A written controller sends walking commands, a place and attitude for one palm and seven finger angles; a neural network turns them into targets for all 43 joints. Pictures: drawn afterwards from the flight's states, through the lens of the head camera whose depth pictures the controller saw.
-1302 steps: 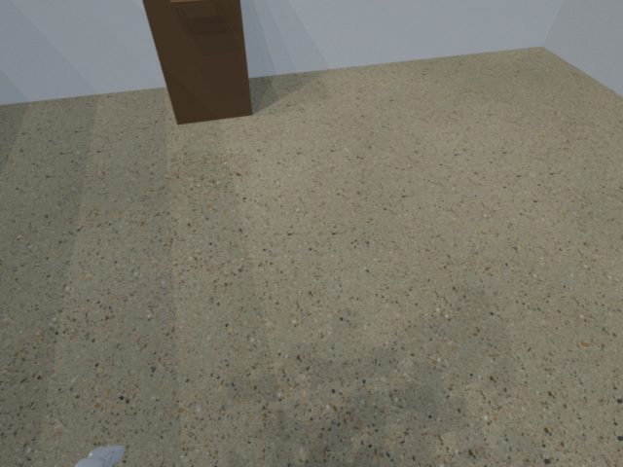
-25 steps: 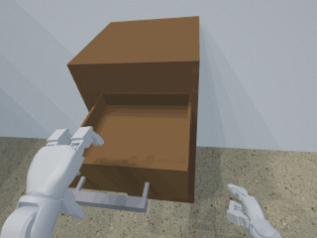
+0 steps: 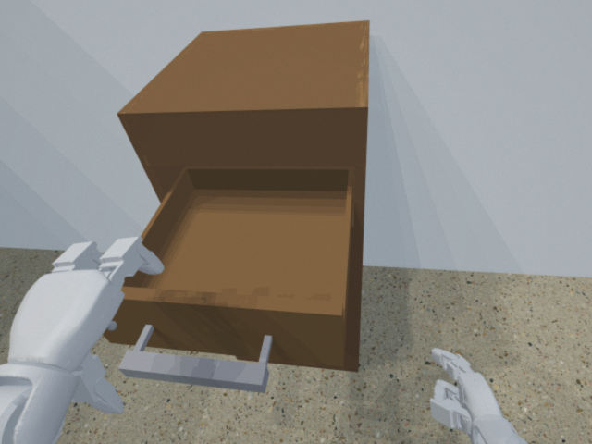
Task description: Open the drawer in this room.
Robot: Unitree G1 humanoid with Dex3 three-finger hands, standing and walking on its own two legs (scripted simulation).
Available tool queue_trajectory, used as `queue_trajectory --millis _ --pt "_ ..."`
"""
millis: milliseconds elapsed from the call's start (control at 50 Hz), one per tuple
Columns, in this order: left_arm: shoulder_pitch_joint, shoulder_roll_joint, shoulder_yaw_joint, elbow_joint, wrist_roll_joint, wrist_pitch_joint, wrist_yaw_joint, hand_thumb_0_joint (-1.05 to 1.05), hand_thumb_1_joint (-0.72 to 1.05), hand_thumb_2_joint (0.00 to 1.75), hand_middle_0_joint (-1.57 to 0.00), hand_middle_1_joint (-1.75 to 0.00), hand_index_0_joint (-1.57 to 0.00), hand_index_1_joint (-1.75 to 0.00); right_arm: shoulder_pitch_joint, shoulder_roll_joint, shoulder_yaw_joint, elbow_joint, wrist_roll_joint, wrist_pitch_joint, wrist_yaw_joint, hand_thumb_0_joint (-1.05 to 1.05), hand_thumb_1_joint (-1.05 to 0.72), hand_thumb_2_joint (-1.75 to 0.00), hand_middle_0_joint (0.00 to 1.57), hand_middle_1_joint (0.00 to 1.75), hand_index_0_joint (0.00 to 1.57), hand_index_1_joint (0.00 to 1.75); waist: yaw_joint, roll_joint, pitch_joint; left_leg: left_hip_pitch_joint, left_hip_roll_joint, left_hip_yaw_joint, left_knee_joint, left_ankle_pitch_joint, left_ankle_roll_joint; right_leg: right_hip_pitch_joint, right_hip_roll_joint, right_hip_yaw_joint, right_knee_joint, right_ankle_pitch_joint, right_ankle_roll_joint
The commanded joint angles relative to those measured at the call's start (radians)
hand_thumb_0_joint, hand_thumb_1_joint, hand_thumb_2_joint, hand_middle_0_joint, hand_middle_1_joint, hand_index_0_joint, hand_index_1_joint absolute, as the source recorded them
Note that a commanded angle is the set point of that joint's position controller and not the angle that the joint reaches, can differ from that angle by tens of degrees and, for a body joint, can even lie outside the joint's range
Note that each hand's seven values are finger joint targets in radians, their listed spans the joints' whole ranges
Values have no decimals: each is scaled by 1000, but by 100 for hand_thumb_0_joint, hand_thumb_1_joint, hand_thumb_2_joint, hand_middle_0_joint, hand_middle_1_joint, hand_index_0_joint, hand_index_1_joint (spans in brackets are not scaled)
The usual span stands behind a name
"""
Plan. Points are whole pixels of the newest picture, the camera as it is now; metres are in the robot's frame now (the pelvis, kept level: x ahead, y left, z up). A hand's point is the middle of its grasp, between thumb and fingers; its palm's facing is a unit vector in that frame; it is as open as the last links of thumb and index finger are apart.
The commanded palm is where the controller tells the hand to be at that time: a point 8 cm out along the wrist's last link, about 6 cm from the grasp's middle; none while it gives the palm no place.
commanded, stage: draw the hand back to the body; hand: left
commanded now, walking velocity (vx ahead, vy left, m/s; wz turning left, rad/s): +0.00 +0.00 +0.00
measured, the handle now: (199, 353) +0.22 +0.18 +0.02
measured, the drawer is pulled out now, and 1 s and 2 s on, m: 0.30 0.30 0.30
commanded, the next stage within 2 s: step back with the hand held close in 1.32 s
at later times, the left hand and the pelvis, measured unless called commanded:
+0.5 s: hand (110, 306) +0.19 +0.21 +0.19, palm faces +0.32 -0.84 -0.43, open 13.6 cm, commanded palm +0.14 +0.26 +0.22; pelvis +0.01 +0.01 +0.00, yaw +1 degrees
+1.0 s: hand (82, 290) +0.20 +0.25 +0.20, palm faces +0.41 -0.81 -0.41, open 9.7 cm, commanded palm +0.15 +0.30 +0.21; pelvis +0.02 +0.01 +0.00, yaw +1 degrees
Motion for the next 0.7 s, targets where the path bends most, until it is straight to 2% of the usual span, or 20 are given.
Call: queue_trajectory --millis 0,40,60,100,140,160,200,240,260,280,300,320,340,360,380,440,460,520,540,680 --pt "-39 197 166 -161 13 -42 45 0 -50 30 -30 -120 -30 -120 -189 -81 -40 -182 -10 -61 -13 0 -90 -90 20 30 20 30 5 -123 -77 76 10 -35 -34 160 12 -72 -57 75 -114 143 31" --pt "-79 239 215 -206 -3 -53 63 0 -50 30 -30 -120 -30 -120 -215 -83 -38 -188 0 -76 -19 0 -90 -90 20 30 20 30 1 -74 -86 80 13 -39 -25 139 6 -75 -56 103 -113 139 22" --pt "-70 227 202 -205 12 -63 64 0 -50 30 -30 -120 -30 -120 -185 -77 -37 -192 -12 -74 -17 0 -90 -90 20 30 20 30 14 -76 -117 82 9 -39 -17 165 10 -61 -61 79 -101 154 23" --pt "-20 211 207 -155 -5 -72 66 0 -50 30 -30 -120 -30 -120 -171 -80 -48 -181 -10 -71 -20 0 -90 -90 20 30 20 30 5 -107 -86 81 9 -39 -18 174 10 -78 -59 72 -104 169 28" --pt "-18 238 249 -187 -33 -75 77 0 -50 30 -30 -120 -30 -120 -198 -87 -47 -185 3 -81 -18 0 -90 -90 20 30 20 30 3 -58 -93 80 15 -44 -21 169 1 -71 -54 84 -93 180 21" --pt "-19 206 207 -202 -24 -79 71 0 -50 30 -30 -120 -30 -120 -176 -78 -44 -196 -8 -78 -14 0 -90 -90 20 30 20 30 12 -49 -118 79 12 -38 -16 186 7 -68 -59 53 -87 184 26" --pt "27 209 220 -140 -30 -75 70 0 -50 30 -30 -120 -30 -120 -164 -83 -53 -183 -8 -71 -18 0 -90 -90 20 30 20 30 4 -107 -77 64 15 -40 -21 193 8 -83 -57 47 -88 194 32" --pt "21 257 273 -178 -46 -71 80 0 -50 30 -30 -120 -30 -120 -198 -92 -51 -189 4 -79 -20 0 -90 -90 20 30 20 30 6 -72 -103 67 17 -40 -15 182 2 -67 -56 78 -82 211 26" --pt "12 228 232 -194 -33 -73 71 0 -50 30 -30 -120 -30 -120 -169 -83 -45 -202 -9 -74 -18 0 -90 -90 20 30 20 30 13 -79 -124 65 15 -40 -11 195 8 -66 -61 48 -75 210 29" --pt "40 240 260 -153 -30 -72 73 0 -50 30 -30 -120 -30 -120 -163 -83 -49 -190 -5 -73 -19 0 -90 -90 20 30 20 30 4 -121 -110 63 20 -40 -14 206 5 -71 -64 48 -73 218 33" --pt "58 230 248 -149 -33 -76 68 0 -50 30 -30 -120 -30 -120 -160 -90 -55 -188 -7 -64 -20 0 -90 -90 20 30 20 30 5 -107 -101 63 19 -39 -16 206 7 -78 -59 43 -78 212 34" --pt "-55 -180 186 -224 -726 -176 93 0 -47 32 -30 -118 -30 -118 -84 4 -54 -213 -1 -148 -46 0 -90 -90 20 30 20 30 -97 -158 -30 156 41 -33 -34 132 24 -70 -44 2 -85 180 18" --pt "-14 -65 243 -155 -728 -227 120 0 -43 33 -29 -115 -29 -115 -84 -23 -48 -170 -11 -200 -65 0 -90 -90 20 30 20 30 -82 -182 -21 157 58 -57 -51 85 16 -101 -30 20 -81 93 10" --pt "46 -96 250 -139 -772 -253 133 0 -40 34 -29 -113 -29 -113 -62 -21 -47 -154 -17 -217 -80 0 -90 -90 20 30 20 30 -65 -201 -26 148 57 -58 -65 102 13 -78 -44 0 -97 99 16" --pt "3 -68 257 -206 -785 -280 142 0 -36 36 -29 -111 -29 -111 -63 -29 -46 -154 -18 -239 -86 0 -90 -90 20 30 20 30 -58 -195 -68 157 56 -57 -71 125 11 -50 -58 6 -90 120 22" --pt "-36 -9 314 -244 -793 -323 172 0 -26 40 -28 -104 -28 -104 -66 -32 -45 -123 -30 -283 -104 0 -90 -90 20 30 20 30 -39 -62 -68 143 46 -53 -75 144 3 -27 -63 32 -99 136 9" --pt "-17 -76 261 -220 -793 -329 167 0 -22 42 -28 -102 -28 -102 -57 -16 -36 -119 -34 -289 -102 0 -90 -90 20 30 20 30 -43 -35 -37 128 43 -53 -83 143 1 -30 -67 19 -103 137 7" --pt "-35 -86 256 -188 -803 -331 161 0 -12 47 -27 -95 -27 -95 -60 -21 -37 -108 -30 -294 -94 0 -90 -90 20 30 20 30 -42 1 6 109 51 -66 -101 150 -7 -25 -68 15 -106 135 1" --pt "-33 -78 274 -167 -804 -332 160 0 -8 48 -27 -93 -27 -93 -61 -25 -41 -97 -32 -293 -95 0 -90 -90 20 30 20 30 -39 -38 16 99 54 -75 -103 164 -8 -17 -62 12 -110 144 -2" --pt "18 -73 294 -192 -815 -330 147 0 17 58 -25 -77 -25 -77 -58 -33 -56 -92 -30 -278 -81 0 -90 -90 20 30 20 30 -37 -54 -75 139 62 -69 -82 309 -14 28 -64 6 -85 264 3"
